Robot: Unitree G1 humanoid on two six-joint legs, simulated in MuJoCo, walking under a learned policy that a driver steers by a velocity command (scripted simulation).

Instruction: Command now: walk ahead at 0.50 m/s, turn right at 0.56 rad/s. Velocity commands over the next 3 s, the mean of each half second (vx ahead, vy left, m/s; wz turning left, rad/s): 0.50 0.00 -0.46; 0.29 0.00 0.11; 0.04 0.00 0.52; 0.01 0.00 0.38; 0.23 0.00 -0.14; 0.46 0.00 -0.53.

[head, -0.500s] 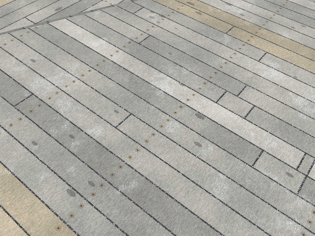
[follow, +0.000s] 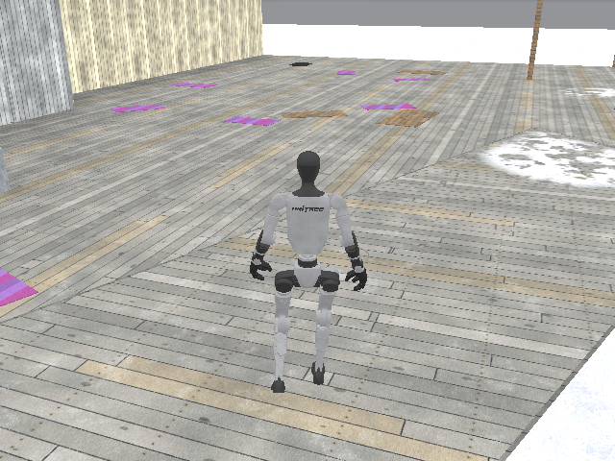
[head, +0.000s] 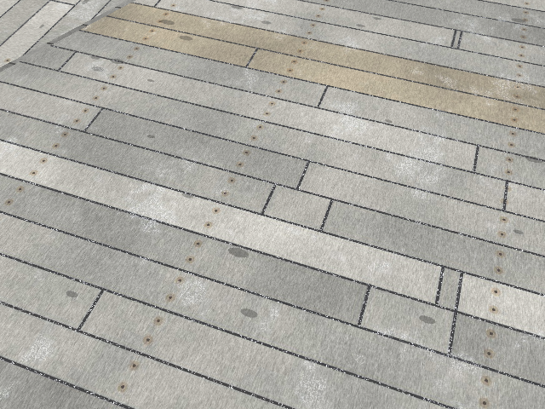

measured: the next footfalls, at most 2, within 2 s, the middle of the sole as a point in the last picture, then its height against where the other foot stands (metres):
left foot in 0.40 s outside the picture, level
right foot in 0.88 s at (352, 343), level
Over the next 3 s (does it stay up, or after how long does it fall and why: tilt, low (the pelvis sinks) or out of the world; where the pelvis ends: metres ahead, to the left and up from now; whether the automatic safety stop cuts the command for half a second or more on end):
stays up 0.83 0.07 0.02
